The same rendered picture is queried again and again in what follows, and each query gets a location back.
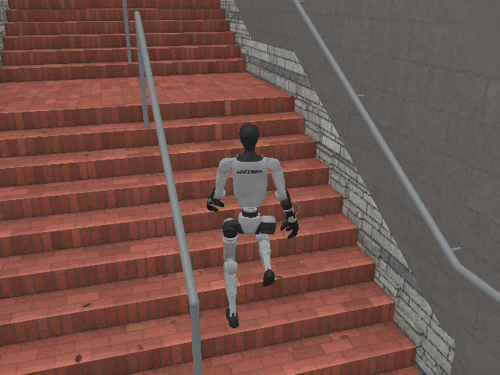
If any right robot forearm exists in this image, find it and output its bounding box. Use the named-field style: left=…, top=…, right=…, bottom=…
left=280, top=188, right=297, bottom=223

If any robot right hand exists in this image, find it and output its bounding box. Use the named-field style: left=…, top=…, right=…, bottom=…
left=280, top=220, right=299, bottom=238

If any robot right upper arm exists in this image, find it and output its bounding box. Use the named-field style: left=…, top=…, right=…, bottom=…
left=266, top=157, right=288, bottom=201

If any robot left hand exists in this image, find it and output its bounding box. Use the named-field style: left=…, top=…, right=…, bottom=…
left=206, top=196, right=224, bottom=212

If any left robot forearm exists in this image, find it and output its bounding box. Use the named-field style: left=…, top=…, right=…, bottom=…
left=208, top=188, right=221, bottom=206

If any left robot thigh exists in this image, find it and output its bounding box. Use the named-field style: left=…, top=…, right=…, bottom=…
left=222, top=218, right=239, bottom=275

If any right robot thigh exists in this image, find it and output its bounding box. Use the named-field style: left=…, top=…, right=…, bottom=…
left=255, top=216, right=276, bottom=243

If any robot left upper arm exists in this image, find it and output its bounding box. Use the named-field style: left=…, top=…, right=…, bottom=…
left=213, top=158, right=234, bottom=199

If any robot thigh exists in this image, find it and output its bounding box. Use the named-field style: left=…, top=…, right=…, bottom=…
left=255, top=216, right=276, bottom=243
left=222, top=218, right=239, bottom=275

